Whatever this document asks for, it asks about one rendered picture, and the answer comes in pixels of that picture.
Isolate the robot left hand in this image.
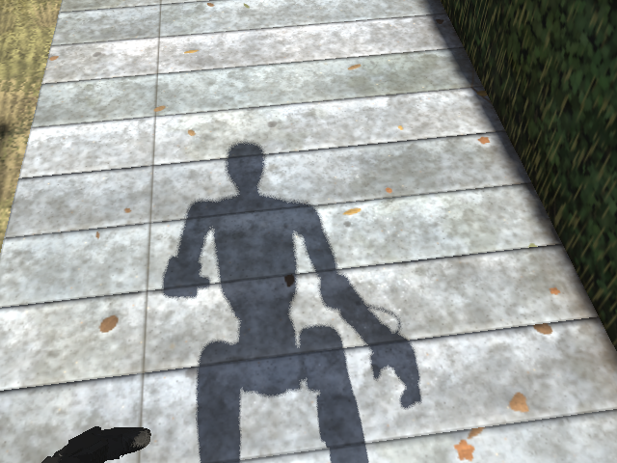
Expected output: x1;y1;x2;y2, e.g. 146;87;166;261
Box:
41;426;151;463

